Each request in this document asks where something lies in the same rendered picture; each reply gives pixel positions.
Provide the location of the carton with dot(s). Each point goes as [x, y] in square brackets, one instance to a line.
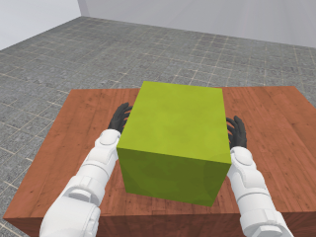
[175, 143]

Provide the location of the left robot upper arm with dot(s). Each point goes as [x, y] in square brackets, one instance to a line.
[71, 217]

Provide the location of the robot left forearm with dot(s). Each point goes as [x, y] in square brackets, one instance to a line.
[91, 179]

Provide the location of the robot right hand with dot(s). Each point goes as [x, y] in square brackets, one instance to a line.
[238, 137]

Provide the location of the robot right forearm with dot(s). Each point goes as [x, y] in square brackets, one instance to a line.
[259, 217]

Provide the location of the robot left hand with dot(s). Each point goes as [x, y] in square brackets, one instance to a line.
[119, 118]

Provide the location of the pedestal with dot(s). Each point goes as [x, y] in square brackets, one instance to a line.
[280, 126]

